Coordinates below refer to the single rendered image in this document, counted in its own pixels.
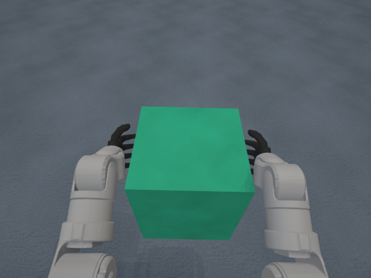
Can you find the right robot upper arm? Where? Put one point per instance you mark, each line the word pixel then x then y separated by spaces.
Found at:
pixel 292 270

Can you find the carton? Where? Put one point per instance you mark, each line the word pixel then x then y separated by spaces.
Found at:
pixel 189 175

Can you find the robot right forearm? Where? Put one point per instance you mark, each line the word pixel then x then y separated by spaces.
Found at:
pixel 289 229

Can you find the left robot hand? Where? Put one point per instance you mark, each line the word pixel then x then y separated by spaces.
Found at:
pixel 117 140

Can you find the left robot upper arm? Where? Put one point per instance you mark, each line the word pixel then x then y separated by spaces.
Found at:
pixel 85 265

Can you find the right robot hand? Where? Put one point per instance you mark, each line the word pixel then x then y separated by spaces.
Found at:
pixel 260 146

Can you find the robot left forearm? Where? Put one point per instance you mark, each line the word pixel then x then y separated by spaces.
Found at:
pixel 89 220

